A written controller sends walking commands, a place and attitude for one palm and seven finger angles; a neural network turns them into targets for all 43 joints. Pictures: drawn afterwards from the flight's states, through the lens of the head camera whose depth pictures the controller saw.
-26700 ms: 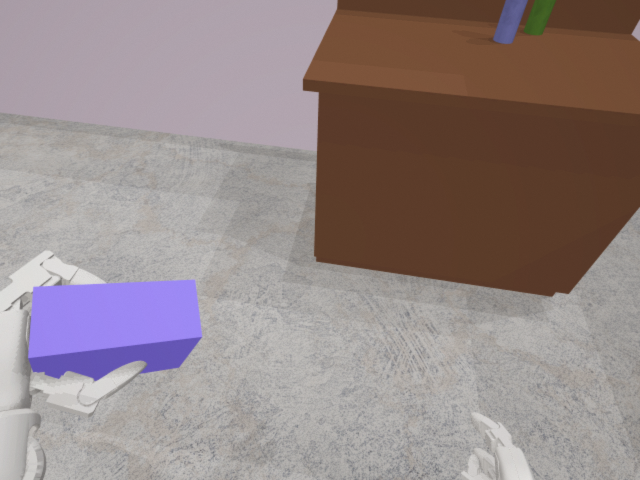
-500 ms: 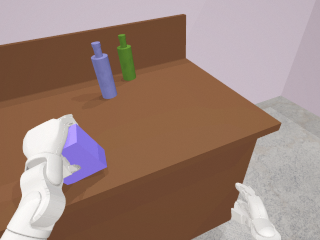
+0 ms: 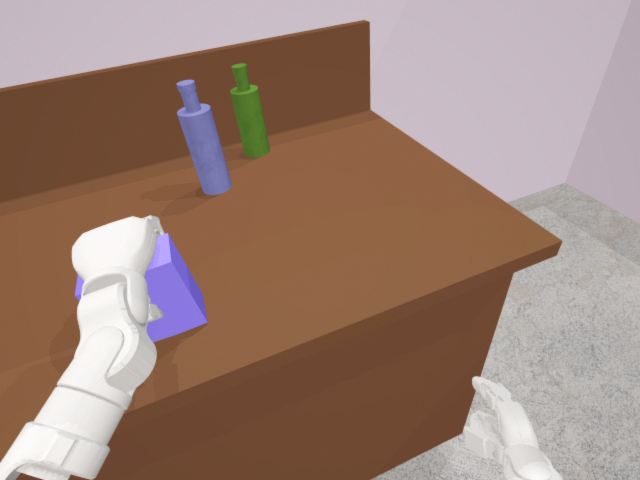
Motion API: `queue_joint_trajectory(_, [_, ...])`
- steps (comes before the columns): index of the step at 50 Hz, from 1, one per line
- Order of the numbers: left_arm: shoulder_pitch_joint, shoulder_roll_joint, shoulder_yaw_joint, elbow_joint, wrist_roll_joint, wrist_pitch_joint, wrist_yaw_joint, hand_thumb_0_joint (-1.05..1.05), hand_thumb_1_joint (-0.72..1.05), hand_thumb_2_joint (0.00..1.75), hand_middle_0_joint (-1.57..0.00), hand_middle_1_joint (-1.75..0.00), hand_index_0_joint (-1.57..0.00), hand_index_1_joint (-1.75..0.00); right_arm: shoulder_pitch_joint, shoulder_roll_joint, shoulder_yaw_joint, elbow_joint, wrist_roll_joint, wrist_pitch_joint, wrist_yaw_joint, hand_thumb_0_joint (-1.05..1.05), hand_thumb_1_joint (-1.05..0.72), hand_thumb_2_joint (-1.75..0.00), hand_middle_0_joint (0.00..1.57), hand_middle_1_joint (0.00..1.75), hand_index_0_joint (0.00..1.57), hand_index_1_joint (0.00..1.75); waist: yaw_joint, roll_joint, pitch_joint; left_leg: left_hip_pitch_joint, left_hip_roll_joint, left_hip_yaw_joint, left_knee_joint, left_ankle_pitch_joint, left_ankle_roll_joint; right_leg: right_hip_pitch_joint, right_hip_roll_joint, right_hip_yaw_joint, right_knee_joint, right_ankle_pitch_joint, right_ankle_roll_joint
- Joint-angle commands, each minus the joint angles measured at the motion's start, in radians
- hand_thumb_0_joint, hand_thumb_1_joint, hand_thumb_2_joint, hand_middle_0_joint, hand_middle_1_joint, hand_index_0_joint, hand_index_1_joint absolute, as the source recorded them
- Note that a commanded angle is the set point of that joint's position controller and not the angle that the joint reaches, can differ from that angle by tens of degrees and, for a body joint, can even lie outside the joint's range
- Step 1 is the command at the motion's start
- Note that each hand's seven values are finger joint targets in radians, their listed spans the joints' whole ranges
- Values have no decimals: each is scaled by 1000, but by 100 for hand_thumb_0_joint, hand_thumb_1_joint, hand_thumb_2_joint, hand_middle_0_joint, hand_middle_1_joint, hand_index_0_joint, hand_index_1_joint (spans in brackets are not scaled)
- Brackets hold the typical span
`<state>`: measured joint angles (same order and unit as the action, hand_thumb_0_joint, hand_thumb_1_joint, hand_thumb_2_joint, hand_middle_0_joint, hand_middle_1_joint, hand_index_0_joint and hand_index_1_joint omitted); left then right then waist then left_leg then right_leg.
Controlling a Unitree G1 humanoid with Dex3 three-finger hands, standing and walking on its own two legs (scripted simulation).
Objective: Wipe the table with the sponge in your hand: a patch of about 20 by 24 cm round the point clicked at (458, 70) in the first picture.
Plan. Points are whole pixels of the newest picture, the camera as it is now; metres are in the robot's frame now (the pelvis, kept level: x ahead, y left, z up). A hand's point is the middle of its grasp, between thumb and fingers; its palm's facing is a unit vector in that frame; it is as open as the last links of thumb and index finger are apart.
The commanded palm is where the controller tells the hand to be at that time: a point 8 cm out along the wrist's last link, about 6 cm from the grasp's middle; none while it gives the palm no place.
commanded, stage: wipe forward along the middle lane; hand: left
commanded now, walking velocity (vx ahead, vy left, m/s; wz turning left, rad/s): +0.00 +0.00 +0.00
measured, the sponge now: (154, 304) +0.30 +0.28 +0.10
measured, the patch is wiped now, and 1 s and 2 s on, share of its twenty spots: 1.00 1.00 1.00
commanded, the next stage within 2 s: slide back across to the first lane in 1.00 s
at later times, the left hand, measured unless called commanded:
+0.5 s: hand (134, 254) +0.34 +0.31 +0.15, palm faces -0.03 -0.01 -1.00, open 10.0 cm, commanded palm +0.32 +0.31 +0.18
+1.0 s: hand (129, 234) +0.38 +0.34 +0.15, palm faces -0.08 +0.00 -1.00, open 10.0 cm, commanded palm +0.36 +0.34 +0.18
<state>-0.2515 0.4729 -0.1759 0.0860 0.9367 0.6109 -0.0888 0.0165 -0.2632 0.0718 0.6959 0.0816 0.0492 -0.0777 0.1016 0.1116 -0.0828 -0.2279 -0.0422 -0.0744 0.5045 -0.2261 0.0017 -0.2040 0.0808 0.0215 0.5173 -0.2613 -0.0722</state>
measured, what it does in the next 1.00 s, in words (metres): stands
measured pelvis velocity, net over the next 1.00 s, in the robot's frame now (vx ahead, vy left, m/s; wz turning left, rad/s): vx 0.00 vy -0.01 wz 0.01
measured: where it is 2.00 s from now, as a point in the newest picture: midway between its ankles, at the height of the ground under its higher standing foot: outside the picture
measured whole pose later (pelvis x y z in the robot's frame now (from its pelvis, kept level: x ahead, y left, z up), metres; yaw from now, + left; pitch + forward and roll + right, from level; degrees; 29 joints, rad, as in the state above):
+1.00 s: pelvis +0.00 -0.01 +0.00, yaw +0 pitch +4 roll +0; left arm -0.65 0.65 0.00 0.79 0.98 0.23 -0.10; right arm 0.22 -0.30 0.01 0.71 0.09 0.09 -0.09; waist 0.00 0.09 -0.10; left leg -0.38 -0.02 -0.09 0.55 -0.24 0.02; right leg -0.33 0.11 0.00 0.50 -0.24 -0.08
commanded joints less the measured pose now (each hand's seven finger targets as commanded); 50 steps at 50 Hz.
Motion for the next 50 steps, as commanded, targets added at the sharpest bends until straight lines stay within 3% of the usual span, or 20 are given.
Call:
queue_joint_trajectory(1, [-267, 220, 123, 3, 14, -10, -3, 0, 10, 130, -120, -160, -120, -160, -241, -107, -39, -178, -8, -56, -4, 0, -90, -90, 20, 30, 20, 30, -4, -141, -92, 7, -14, 27, -44, 61, 41, 16, -55, 67, -132, 80, 16])
queue_joint_trajectory(3, [-285, 236, 133, 62, 9, -34, -14, 0, 10, 130, -120, -160, -120, -160, -215, -112, -41, -168, -8, -57, -7, 0, -90, -90, 20, 30, 20, 30, -14, -176, -83, -3, -14, 29, -36, 57, 44, 16, -59, 75, -140, 98, 23])
queue_joint_trajectory(5, [-263, 272, 172, 72, 2, -67, -22, 0, 10, 130, -120, -160, -120, -160, -202, -115, -45, -175, -11, -61, -9, 0, -90, -90, 20, 30, 20, 30, -5, -173, -93, -2, -17, 26, -29, 70, 46, 30, -63, 90, -141, 129, 23])
queue_joint_trajectory(9, [-248, 258, 161, 117, 6, -121, -29, 0, 10, 130, -120, -160, -120, -160, -163, -120, -52, -173, -11, -57, -7, 0, -90, -90, 20, 30, 20, 30, -19, -161, -88, -10, -22, 36, -13, 90, 52, 36, -68, 86, -137, 196, 29])
queue_joint_trajectory(14, [-318, 319, 189, 233, 16, -160, -29, 0, 10, 130, -120, -160, -120, -160, -113, -137, -59, -156, -10, -49, -14, 0, -90, -90, 20, 30, 20, 30, -41, -179, -44, -49, -25, 34, -1, 54, 53, 7, -73, 118, -161, 151, 31])
queue_joint_trajectory(16, [-315, 319, 189, 251, 20, -176, -28, 0, 10, 130, -120, -160, -120, -160, -99, -139, -64, -161, -11, -50, -15, 0, -90, -90, 20, 30, 20, 30, -39, -152, -68, -51, -27, 34, 2, 61, 56, 18, -74, 118, -156, 155, 28])
queue_joint_trajectory(19, [-322, 351, 206, 332, 22, -194, -30, 0, 10, 130, -120, -160, -120, -160, -69, -147, -66, -152, -9, -41, -15, 0, -90, -90, 20, 30, 20, 30, -48, -190, -67, -83, -25, 35, 12, 57, 56, 23, -79, 130, -154, 179, 35])
queue_joint_trajectory(20, [-358, 375, 219, 335, 23, -206, -32, 0, 10, 130, -120, -160, -120, -160, -63, -151, -68, -149, -8, -40, -16, 0, -90, -90, 20, 30, 20, 30, -52, -165, -69, -83, -24, 30, 7, 47, 57, 13, -79, 143, -161, 158, 30])
queue_joint_trajectory(22, [-401, 395, 222, 384, 34, -223, -30, 0, 10, 130, -120, -160, -120, -160, -41, -154, -70, -144, -8, -38, -19, 0, -90, -90, 20, 30, 20, 30, -62, -185, -73, -102, -23, 29, 15, 36, 58, 13, -83, 142, -161, 133, 33])
queue_joint_trajectory(25, [-448, 402, 219, 397, 41, -258, -31, 0, 10, 130, -120, -160, -120, -160, -27, -152, -72, -151, -5, -38, -18, 0, -90, -90, 20, 30, 20, 30, -63, -132, -98, -104, -23, 19, 10, 40, 61, 5, -81, 141, -156, 136, 25])
queue_joint_trajectory(26, [-459, 383, 199, 424, 48, -266, -28, 0, 10, 130, -120, -160, -120, -160, -12, -154, -74, -148, -6, -34, -17, 0, -90, -90, 20, 30, 20, 30, -69, -135, -97, -111, -22, 25, 12, 37, 63, 4, -81, 123, -151, 139, 28])
queue_joint_trajectory(28, [-434, 413, 232, 453, 46, -282, -24, 0, 10, 130, -120, -160, -120, -160, 3, -159, -79, -148, -7, -28, -17, 0, -90, -90, 20, 30, 20, 30, -64, -172, -116, -125, -22, 26, 24, 39, 63, 24, -87, 142, -151, 156, 32])
queue_joint_trajectory(33, [-488, 415, 231, 506, 46, -320, -7, 0, 10, 130, -120, -160, -120, -160, 32, -161, -85, -143, -5, -22, -17, 0, -90, -90, 20, 30, 20, 30, -74, -169, -112, -149, -20, 25, 24, 23, 63, 5, -88, 141, -152, 139, 31])
queue_joint_trajectory(35, [-536, 448, 252, 505, 45, -335, 0, 0, 10, 130, -120, -160, -120, -160, 34, -163, -86, -140, -4, -20, -16, 0, -90, -90, 20, 30, 20, 30, -76, -143, -126, -152, -19, 18, 19, 22, 63, 5, -87, 151, -149, 139, 25])
queue_joint_trajectory(38, [-571, 453, 237, 567, 59, -340, 8, 0, 10, 130, -120, -160, -120, -160, 54, -166, -88, -131, -2, -12, -18, 0, -90, -90, 20, 30, 20, 30, -87, -165, -107, -173, -20, 25, 20, -6, 64, -13, -87, 145, -161, 77, 31])
queue_joint_trajectory(40, [-622, 454, 230, 574, 65, -348, 8, 0, 10, 130, -120, -160, -120, -160, 51, -164, -87, -130, 2, -14, -18, 0, -90, -90, 20, 30, 20, 30, -89, -111, -104, -160, -19, 17, 3, -8, 65, -40, -79, 133, -163, 57, 23])
queue_joint_trajectory(43, [-645, 441, 210, 628, 85, -355, 13, 0, 10, 130, -120, -160, -120, -160, 83, -167, -91, -121, 1, -9, -18, 0, -90, -90, 20, 30, 20, 30, -99, -152, -134, -163, -17, 25, 7, 0, 68, -30, -77, 113, -156, 81, 28])
queue_joint_trajectory(45, [-659, 454, 228, 613, 80, -370, 16, 0, 10, 130, -120, -160, -120, -160, 83, -167, -92, -128, 1, -7, -16, 0, -90, -90, 20, 30, 20, 30, -92, -141, -172, -155, -16, 21, 1, 20, 67, -9, -76, 108, -144, 122, 23])
queue_joint_trajectory(49, [-672, 432, 204, 664, 84, -375, 25, 0, 10, 130, -120, -160, -120, -160, 100, -167, -94, -125, 3, 2, -15, 0, -90, -90, 20, 30, 20, 30, -101, -152, -151, -162, -15, 34, -3, 5, 69, -21, -75, 92, -154, 105, 30])
queue_joint_trajectory(50, [-692, 457, 228, 655, 83, -381, 25, 0, 10, 130, -120, -160, -120, -160, 97, -169, -95, -123, 3, 1, -15, 0, -90, -90, 20, 30, 20, 30, -99, -141, -160, -152, -14, 27, -9, 18, 68, -23, -70, 91, -151, 122, 24])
